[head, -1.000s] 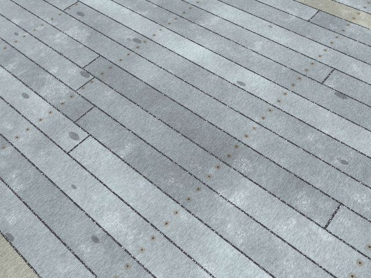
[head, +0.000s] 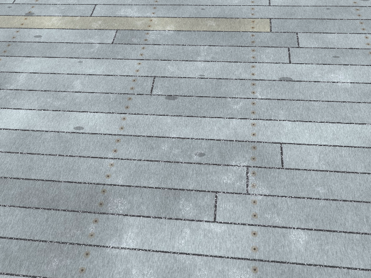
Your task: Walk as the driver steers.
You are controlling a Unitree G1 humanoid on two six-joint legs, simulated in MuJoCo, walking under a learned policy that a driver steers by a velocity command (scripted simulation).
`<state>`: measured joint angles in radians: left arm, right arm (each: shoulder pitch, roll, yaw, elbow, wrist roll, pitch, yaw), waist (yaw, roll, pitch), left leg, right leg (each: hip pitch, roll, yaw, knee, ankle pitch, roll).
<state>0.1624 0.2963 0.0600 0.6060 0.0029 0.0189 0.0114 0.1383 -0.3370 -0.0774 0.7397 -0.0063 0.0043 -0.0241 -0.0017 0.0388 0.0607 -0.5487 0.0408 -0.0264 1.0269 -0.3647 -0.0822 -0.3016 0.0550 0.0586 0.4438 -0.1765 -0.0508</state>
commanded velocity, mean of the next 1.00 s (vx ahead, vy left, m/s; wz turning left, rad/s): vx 0.15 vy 0.00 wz -0.04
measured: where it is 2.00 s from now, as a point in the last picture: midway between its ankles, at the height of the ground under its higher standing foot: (164, 197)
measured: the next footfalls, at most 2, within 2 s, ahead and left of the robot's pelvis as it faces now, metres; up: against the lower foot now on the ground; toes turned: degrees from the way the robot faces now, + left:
left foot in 0.20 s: +0.09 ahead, +0.15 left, +0.00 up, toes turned -3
left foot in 1.18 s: +0.47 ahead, +0.14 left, +0.00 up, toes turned +8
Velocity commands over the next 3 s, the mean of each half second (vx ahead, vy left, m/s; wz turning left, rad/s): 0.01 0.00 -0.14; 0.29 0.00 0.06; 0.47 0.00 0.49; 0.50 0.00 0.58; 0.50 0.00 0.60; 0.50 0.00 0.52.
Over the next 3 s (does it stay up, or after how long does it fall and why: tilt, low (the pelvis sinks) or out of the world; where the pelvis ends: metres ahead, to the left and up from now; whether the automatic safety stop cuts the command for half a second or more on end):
stays up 1.09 0.54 0.00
